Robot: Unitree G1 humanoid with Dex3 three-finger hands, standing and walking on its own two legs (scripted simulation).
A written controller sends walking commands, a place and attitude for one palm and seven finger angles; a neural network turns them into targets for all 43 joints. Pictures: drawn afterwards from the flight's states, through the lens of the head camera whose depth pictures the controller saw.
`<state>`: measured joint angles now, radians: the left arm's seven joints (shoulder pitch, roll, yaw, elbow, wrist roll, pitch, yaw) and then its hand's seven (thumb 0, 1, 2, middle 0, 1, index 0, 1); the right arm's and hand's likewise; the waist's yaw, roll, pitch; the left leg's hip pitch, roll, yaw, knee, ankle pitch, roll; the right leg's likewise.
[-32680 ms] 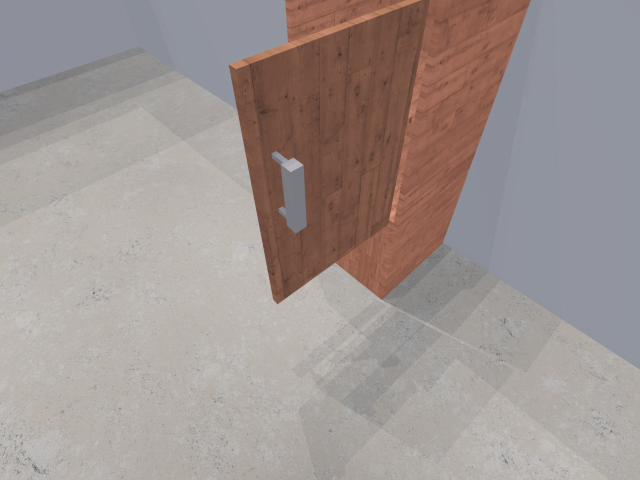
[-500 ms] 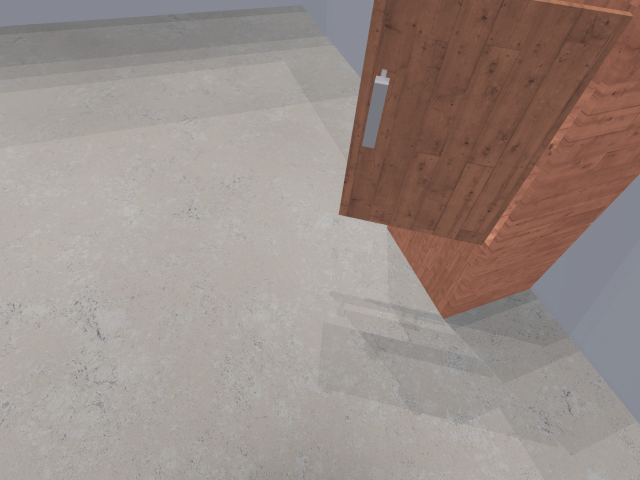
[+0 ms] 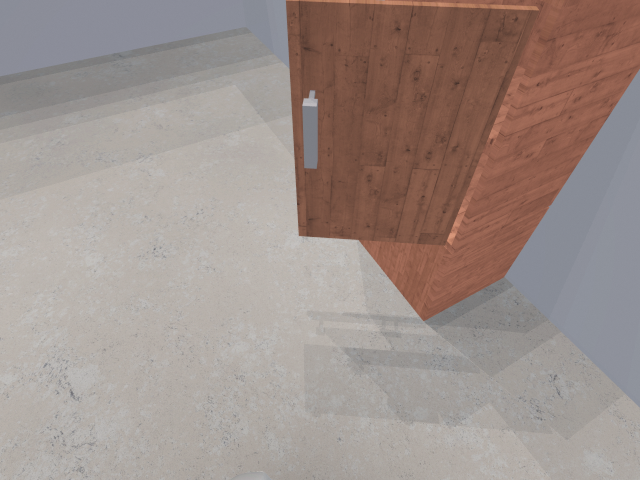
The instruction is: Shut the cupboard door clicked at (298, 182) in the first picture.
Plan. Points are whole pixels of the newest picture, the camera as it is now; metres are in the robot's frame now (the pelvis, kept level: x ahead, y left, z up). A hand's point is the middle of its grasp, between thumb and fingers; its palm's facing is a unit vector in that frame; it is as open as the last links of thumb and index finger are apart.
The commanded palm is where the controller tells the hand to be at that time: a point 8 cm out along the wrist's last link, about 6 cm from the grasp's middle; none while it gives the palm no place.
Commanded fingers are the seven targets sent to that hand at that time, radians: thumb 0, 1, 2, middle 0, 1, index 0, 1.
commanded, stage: take the last steps up to it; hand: left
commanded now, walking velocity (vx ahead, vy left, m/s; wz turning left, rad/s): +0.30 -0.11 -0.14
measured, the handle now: (311, 129) +0.74 +0.06 +0.02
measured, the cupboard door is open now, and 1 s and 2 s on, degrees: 57 57 57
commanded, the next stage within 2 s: come to a stop and stand still in 0.56 s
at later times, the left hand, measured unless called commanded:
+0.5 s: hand (251, 389) +0.28 +0.13 -0.17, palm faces -0.14 -0.97 -0.20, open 7.4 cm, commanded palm none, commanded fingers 0.00 0.90 0.90 -0.20 -0.30 -0.20 -0.30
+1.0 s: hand (287, 367) +0.33 +0.08 -0.19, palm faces +0.00 -0.98 -0.19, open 7.3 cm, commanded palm none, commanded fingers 0.00 0.90 0.90 -0.20 -0.30 -0.20 -0.30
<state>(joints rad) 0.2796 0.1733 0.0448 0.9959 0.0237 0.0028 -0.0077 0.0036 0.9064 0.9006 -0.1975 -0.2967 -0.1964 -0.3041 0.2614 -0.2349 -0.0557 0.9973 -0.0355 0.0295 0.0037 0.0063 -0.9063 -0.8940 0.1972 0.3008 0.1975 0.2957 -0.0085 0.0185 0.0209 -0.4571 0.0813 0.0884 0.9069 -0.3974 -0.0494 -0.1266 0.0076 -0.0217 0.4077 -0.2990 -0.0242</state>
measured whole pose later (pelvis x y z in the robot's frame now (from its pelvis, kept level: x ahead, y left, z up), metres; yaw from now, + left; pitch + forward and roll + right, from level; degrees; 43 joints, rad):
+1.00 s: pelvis +0.29 -0.09 -0.01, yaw -5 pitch +0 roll +0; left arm 0.23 0.16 0.03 1.05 0.01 0.03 0.05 0.00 0.92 0.90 -0.20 -0.30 -0.20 -0.30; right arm 0.12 -0.16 -0.02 0.99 -0.02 0.03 -0.03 0.00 -0.91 -0.89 0.20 0.30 0.20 0.30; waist 0.04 -0.03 0.06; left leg -0.29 0.01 0.09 0.55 -0.26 0.04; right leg -0.24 -0.01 -0.10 0.62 -0.38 -0.01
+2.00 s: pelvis +0.16 -0.11 -0.01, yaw -4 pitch -3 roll -3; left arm 0.34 0.23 0.04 0.98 0.03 0.04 0.03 0.01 0.91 0.90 -0.20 -0.30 -0.20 -0.30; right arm 0.33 -0.19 -0.05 1.03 -0.03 0.04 -0.01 0.00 -0.90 -0.89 0.20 0.30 0.20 0.30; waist 0.00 -0.02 0.01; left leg -0.37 -0.01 0.04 0.55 -0.18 0.08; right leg -0.31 0.00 -0.05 0.62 -0.35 0.00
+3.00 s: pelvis +0.10 -0.06 +0.00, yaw -6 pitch -2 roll -1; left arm 0.46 0.14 0.00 1.12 0.03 0.00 0.04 0.00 0.91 0.90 -0.20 -0.30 -0.19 -0.30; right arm 0.25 -0.15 -0.04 1.12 -0.01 0.02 -0.01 0.00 -0.91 -0.89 0.20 0.30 0.20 0.30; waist 0.02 -0.02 0.01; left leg -0.27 -0.07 0.05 0.37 -0.09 0.09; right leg -0.20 -0.05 0.03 0.42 -0.23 0.04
